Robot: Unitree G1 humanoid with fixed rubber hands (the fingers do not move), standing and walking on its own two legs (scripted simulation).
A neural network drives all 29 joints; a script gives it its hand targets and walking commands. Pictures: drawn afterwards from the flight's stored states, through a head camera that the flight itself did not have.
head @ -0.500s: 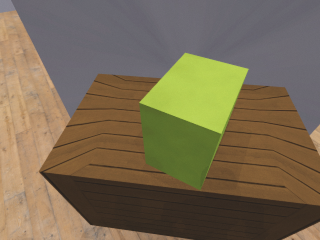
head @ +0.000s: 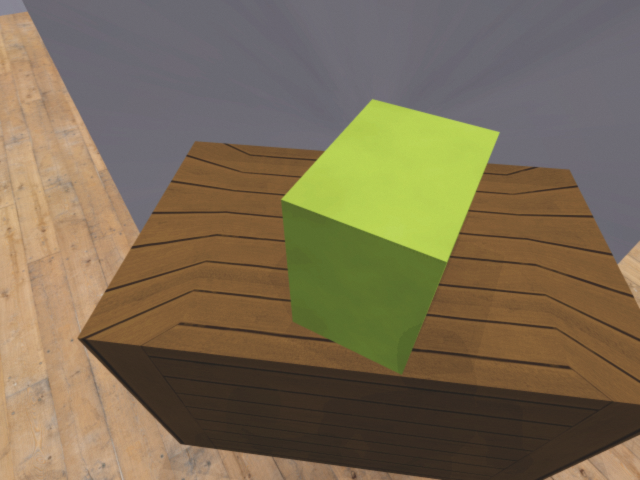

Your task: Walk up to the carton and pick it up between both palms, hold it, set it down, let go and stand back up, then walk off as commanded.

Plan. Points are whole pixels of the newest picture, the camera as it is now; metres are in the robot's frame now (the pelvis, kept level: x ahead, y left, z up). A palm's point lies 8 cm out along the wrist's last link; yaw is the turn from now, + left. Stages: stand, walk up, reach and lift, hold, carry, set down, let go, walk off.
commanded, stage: walk up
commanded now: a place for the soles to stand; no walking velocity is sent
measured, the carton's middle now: (386, 235) +0.48 -0.08 +0.03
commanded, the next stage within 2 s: reach and lift in 1.60 s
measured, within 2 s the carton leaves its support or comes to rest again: neither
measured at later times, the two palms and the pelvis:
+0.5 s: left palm out of the picture +0.02 +0.29 -0.10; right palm out of the picture +0.01 -0.36 -0.10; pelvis -0.05 -0.04 +0.00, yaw -1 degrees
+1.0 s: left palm out of the picture +0.04 +0.30 -0.10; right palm out of the picture +0.03 -0.34 -0.09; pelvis -0.04 -0.02 +0.00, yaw -1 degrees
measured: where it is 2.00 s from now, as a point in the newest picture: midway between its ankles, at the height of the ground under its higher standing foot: outside the picture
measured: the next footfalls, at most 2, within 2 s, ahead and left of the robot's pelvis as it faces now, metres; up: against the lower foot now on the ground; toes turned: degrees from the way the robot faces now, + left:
none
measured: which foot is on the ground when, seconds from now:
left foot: down 0.00-1.00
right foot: down 0.00-1.00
